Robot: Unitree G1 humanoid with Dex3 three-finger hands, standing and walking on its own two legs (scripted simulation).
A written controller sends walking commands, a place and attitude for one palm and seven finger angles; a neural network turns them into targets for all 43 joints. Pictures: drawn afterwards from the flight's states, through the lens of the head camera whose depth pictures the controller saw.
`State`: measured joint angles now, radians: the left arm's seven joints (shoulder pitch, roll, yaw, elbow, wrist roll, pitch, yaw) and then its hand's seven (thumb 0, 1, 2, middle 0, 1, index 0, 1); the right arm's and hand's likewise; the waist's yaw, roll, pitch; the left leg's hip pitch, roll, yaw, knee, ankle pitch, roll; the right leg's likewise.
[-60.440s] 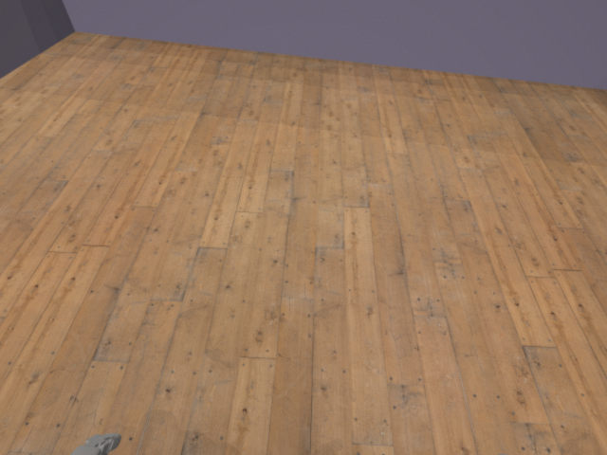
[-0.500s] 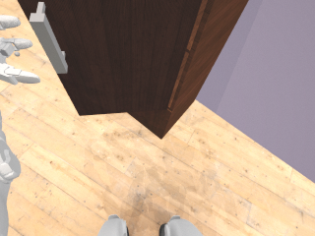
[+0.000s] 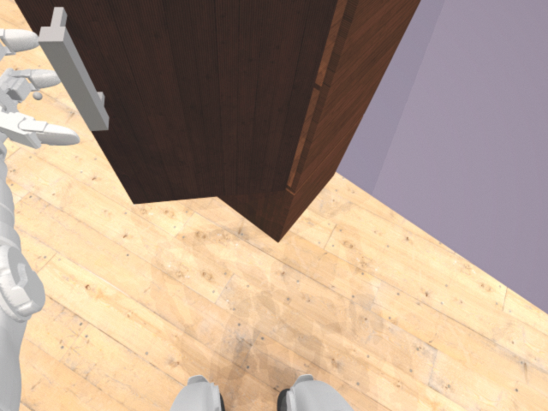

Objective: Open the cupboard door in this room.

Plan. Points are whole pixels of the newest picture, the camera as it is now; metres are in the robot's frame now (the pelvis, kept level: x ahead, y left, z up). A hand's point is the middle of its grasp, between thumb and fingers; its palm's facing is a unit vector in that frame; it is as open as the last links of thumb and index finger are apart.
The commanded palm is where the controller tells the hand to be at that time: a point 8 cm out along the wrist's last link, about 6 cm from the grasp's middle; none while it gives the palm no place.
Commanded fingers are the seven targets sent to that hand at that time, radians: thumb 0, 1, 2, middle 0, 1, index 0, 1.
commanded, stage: slide the fingers in behind the handle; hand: left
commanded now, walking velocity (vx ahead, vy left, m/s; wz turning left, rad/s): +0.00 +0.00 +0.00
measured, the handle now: (81, 74) +0.56 +0.22 +0.11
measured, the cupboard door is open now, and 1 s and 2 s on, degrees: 47 46 47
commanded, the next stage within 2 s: close the thumb around the handle in 1.30 s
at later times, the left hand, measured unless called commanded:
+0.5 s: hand (73, 96) +0.51 +0.22 +0.11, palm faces +0.07 -1.00 +0.00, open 13.9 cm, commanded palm +0.49 +0.26 +0.11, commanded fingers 0.00 -0.50 0.30 -0.30 -1.20 -0.30 -1.20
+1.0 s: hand (97, 93) +0.52 +0.19 +0.11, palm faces +0.09 -1.00 -0.01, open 13.9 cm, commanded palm +0.49 +0.23 +0.11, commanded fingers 0.00 -0.50 0.30 -0.30 -1.20 -0.30 -1.20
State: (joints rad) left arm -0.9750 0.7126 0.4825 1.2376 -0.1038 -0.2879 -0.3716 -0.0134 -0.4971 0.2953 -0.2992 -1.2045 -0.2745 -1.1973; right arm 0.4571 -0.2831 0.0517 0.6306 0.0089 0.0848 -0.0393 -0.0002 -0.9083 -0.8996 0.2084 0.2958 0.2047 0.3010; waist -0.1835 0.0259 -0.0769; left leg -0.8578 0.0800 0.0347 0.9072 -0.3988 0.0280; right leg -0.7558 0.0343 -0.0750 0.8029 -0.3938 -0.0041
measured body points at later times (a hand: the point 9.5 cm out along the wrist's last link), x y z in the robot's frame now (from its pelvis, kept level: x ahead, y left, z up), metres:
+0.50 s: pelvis +0.00 +0.00 +0.00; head +0.11 +0.02 +0.43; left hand +0.50 +0.28 +0.11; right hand -0.01 -0.27 -0.11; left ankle +0.01 +0.10 -0.69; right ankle -0.01 -0.12 -0.69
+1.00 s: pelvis +0.00 -0.01 +0.00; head +0.11 +0.01 +0.44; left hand +0.51 +0.25 +0.12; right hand -0.02 -0.28 -0.11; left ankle +0.01 +0.10 -0.69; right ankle -0.01 -0.12 -0.69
